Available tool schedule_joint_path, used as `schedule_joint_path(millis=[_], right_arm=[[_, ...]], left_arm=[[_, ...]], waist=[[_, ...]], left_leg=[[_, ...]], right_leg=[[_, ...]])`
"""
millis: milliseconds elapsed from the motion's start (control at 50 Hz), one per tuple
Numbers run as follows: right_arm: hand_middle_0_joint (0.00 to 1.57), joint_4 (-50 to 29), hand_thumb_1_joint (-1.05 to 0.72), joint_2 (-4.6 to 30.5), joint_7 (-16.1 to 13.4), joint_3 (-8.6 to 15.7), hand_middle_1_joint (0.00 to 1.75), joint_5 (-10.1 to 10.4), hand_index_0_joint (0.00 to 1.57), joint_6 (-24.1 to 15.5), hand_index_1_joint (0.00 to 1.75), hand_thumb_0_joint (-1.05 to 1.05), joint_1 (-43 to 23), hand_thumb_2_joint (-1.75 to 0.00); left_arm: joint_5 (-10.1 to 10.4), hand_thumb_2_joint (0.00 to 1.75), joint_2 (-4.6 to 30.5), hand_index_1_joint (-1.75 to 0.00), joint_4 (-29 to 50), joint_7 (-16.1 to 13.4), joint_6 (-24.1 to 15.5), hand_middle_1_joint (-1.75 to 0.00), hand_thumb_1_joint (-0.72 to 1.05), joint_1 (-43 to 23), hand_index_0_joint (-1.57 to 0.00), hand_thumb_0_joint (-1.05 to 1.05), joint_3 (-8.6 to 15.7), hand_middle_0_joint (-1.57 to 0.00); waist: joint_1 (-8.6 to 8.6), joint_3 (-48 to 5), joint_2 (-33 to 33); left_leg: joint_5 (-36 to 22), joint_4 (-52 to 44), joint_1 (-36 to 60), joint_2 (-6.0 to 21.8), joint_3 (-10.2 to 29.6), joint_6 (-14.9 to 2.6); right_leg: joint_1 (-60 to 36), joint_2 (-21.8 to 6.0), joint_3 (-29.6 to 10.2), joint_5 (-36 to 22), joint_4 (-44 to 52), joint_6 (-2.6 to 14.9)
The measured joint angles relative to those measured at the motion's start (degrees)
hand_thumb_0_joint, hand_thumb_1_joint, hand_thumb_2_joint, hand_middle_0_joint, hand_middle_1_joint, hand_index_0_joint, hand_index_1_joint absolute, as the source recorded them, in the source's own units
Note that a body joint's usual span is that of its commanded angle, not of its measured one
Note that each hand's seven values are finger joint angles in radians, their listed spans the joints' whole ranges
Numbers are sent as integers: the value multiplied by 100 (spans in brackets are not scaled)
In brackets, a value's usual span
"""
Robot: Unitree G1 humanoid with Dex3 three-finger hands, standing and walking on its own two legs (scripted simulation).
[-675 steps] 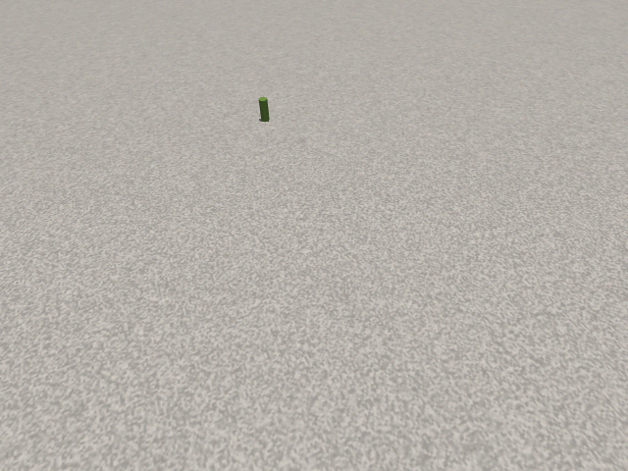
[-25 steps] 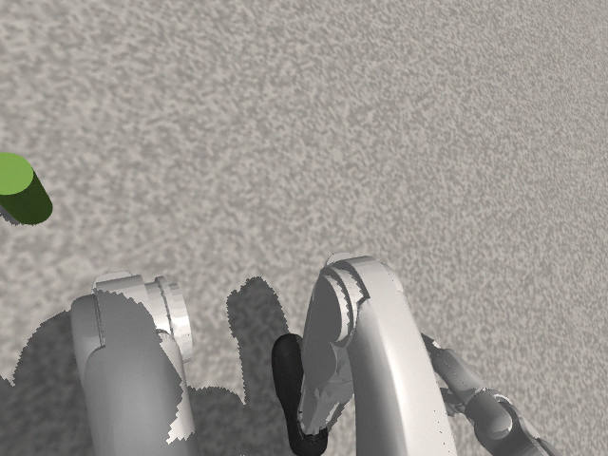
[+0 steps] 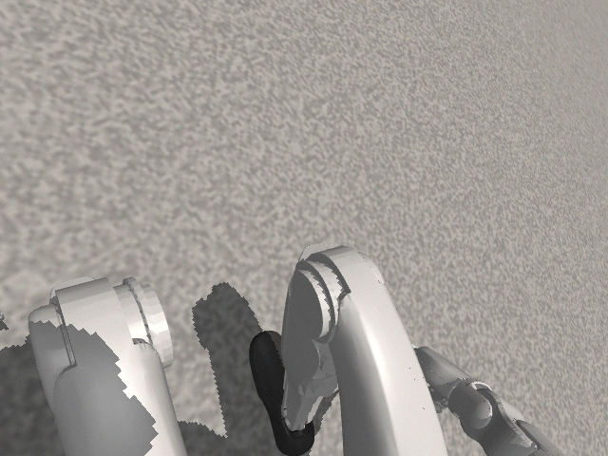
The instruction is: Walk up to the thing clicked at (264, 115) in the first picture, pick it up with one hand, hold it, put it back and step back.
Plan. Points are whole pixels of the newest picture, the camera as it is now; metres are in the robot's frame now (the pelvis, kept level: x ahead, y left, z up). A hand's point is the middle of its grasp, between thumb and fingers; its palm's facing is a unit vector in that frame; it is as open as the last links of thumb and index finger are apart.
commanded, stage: close in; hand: left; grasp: from the side
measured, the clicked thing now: out of the picture +0.45 +0.32 -0.21
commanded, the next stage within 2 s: rest palm in 0.08 s
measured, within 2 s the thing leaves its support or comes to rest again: leaves its support in 1.34 s
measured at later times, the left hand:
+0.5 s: hand out of the picture +0.40 +0.31 -0.17, palm faces +0.38 -0.92 -0.01, open 14.8 cm
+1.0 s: hand out of the picture +0.43 +0.31 -0.18, palm faces +0.42 -0.91 -0.03, open 8.0 cm
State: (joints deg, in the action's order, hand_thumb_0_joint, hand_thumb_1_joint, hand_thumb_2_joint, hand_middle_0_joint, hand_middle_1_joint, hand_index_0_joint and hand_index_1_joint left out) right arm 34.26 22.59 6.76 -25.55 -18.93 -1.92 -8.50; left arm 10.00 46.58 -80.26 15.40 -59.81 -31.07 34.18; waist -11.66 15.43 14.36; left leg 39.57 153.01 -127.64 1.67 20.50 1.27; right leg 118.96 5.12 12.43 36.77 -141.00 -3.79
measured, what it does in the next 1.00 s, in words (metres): stands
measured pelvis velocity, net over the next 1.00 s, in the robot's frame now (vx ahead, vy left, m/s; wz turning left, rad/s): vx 0.00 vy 0.00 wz -0.04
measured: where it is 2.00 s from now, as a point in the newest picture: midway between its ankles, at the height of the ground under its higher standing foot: (212, 447)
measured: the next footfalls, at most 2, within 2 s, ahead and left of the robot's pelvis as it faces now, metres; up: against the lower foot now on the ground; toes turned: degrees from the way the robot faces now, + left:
none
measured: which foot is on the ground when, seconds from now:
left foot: down 0.00-1.00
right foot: down 0.00-1.00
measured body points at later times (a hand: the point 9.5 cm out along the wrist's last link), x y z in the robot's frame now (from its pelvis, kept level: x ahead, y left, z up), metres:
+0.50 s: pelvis +0.00 +0.00 +0.00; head +0.22 +0.19 +0.34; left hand +0.38 +0.36 -0.17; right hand +0.18 -0.24 -0.03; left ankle +0.08 +0.13 -0.24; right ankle +0.13 -0.12 -0.24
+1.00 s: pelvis +0.00 +0.00 +0.00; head +0.24 +0.18 +0.33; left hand +0.40 +0.36 -0.17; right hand +0.17 -0.25 -0.03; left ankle +0.08 +0.13 -0.24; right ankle +0.13 -0.12 -0.24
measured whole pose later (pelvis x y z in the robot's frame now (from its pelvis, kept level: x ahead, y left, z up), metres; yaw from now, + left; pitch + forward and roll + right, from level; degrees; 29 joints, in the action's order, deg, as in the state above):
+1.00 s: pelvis +0.00 +0.00 +0.00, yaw -2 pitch +11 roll -17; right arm 31.1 22.3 7.4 -30.6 -21.0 2.6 -11.2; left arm 6.6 51.0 -84.6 2.0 -62.5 -36.6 32.8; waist -14.1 19.3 16.8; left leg 41.0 153.8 -126.8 2.4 23.5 1.4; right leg 118.1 6.4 14.5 36.0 -139.5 -4.7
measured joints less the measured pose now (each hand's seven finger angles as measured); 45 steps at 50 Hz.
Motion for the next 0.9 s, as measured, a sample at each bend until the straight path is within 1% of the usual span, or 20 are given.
schedule_joint_path(millis=[60,120,180,240,300,360,460,540,620,720,800,860,900], right_arm=[[20,-6,-94,-3,34,-57,30,-2,21,14,30,0,-11,-90],[20,-65,-93,-26,53,-134,30,-14,21,41,30,0,-42,-90],[20,-148,-93,-50,60,-210,30,-57,21,88,30,0,-87,-90],[20,-204,-92,-63,63,-257,30,-117,21,139,30,0,-138,-90],[20,-229,-92,-61,69,-284,30,-165,21,189,30,0,-188,-90],[20,-231,-91,-53,86,-304,30,-199,21,230,30,0,-215,-90],[20,-210,-90,-56,118,-354,30,-202,21,247,30,0,-223,-90],[20,-229,-89,-80,125,-401,30,-199,21,255,30,0,-235,-89],[20,-296,-89,-97,118,-451,30,-207,21,288,30,0,-255,-89],[20,-364,-88,-88,107,-500,30,-237,21,364,30,0,-273,-89],[20,-356,-87,-57,94,-519,30,-250,21,422,30,0,-274,-89],[20,-330,-87,-36,88,-521,30,-243,21,444,30,0,-274,-89],[20,-317,-87,-31,83,-513,30,-230,21,453,30,0,-274,-89]], left_arm=[[50,4,-102,-7,-11,-90,-86,-8,-57,-26,-6,-1,-147,-5],[38,4,-164,-7,-112,-245,-170,-7,-56,-97,-6,-1,-140,-5],[-56,5,-144,-7,-204,-439,-255,-7,-54,-158,-5,-1,-59,-5],[-192,7,-63,-7,-245,-637,-324,-7,-51,-184,-5,-1,1,-5],[-296,10,46,-8,-258,-787,-365,-7,-46,-179,-6,-1,-2,-6],[-328,14,122,-10,-263,-899,-389,-9,-40,-177,-8,-1,-80,-9],[-271,22,133,-18,-309,-1015,-404,-17,-25,-247,-17,-1,-247,-18],[-282,30,134,-26,-405,-1113,-407,-25,-14,-363,-25,-1,-300,-26],[-373,39,200,-34,-467,-1209,-414,-33,-3,-458,-33,0,-270,-33],[-463,49,313,-43,-445,-1323,-440,-42,13,-474,-42,0,-138,-43],[-459,58,374,-52,-409,-1356,-419,-51,26,-445,-52,0,-95,-52],[-415,65,391,-60,-382,-1348,-390,-59,34,-452,-59,0,-105,-59],[-387,65,405,-65,-392,-1345,-348,-62,31,-479,-62,1,-110,-60]], waist=[[-29,11,5],[-74,22,55],[-107,69,131],[-121,138,192],[-119,214,210],[-101,272,203],[-103,269,183],[-150,242,197],[-211,265,232],[-247,350,267],[-238,400,263],[-230,408,253],[-232,403,248]], left_leg=[[19,13,11,0,21,-22],[51,37,50,-2,81,-13],[79,65,105,-4,154,13],[76,88,128,-7,197,19],[54,103,113,-7,209,2],[37,107,98,-1,205,-16],[46,102,84,8,201,-29],[86,103,90,22,228,-23],[133,109,103,35,279,-5],[176,117,133,40,341,27],[176,112,138,38,353,43],[157,101,121,43,336,36],[145,93,107,49,321,30]], right_leg=[[-39,9,17,15,20,-17],[-85,24,60,23,33,-15],[-133,41,111,14,43,-5],[-158,54,139,-8,47,-10],[-159,65,150,-33,52,-10],[-155,72,148,-50,59,-10],[-145,77,143,-47,71,-50],[-140,90,158,-36,88,-79],[-143,108,193,-28,113,-75],[-163,120,238,-23,136,-52],[-159,117,245,-31,140,-61],[-135,115,231,-47,138,-86],[-117,115,221,-58,139,-93]])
